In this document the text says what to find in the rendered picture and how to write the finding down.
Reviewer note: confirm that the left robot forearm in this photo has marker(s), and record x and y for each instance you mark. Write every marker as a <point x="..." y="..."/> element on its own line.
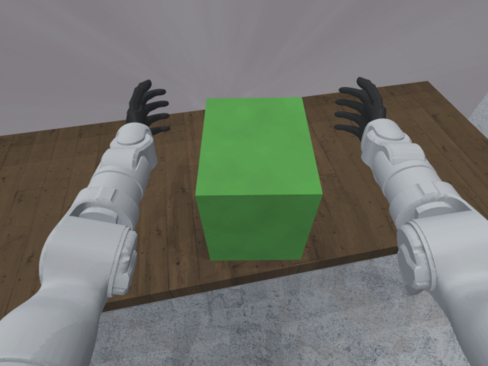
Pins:
<point x="118" y="184"/>

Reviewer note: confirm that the carton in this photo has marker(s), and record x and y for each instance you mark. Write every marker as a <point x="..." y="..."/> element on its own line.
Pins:
<point x="258" y="187"/>

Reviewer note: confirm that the robot right upper arm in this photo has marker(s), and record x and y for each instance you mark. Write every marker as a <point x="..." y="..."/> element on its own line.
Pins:
<point x="447" y="256"/>

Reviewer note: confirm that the right robot forearm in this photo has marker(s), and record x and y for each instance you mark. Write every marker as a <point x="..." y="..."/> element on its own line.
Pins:
<point x="406" y="178"/>

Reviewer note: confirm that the table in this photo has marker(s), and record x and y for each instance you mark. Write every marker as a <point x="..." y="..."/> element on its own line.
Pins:
<point x="42" y="172"/>

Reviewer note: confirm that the robot left hand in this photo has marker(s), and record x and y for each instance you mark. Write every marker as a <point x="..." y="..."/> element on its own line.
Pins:
<point x="138" y="110"/>

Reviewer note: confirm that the robot right hand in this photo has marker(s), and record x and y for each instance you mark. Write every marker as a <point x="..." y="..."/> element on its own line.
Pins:
<point x="371" y="109"/>

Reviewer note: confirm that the robot left upper arm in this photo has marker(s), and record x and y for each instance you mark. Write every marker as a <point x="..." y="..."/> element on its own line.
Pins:
<point x="88" y="262"/>

